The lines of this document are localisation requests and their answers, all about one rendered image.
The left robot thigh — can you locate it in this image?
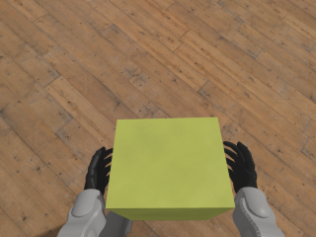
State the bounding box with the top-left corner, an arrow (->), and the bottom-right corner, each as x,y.
99,211 -> 133,237

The robot left forearm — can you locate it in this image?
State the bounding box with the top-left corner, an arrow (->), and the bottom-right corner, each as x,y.
56,189 -> 107,237

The robot right forearm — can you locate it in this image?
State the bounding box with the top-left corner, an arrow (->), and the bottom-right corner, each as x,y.
232,187 -> 285,237

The left robot hand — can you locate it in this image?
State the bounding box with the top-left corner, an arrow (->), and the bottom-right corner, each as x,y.
84,146 -> 114,195

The right robot hand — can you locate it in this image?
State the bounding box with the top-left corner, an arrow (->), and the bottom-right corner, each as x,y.
223,141 -> 258,194

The carton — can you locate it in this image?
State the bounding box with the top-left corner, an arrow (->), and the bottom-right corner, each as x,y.
105,117 -> 236,221

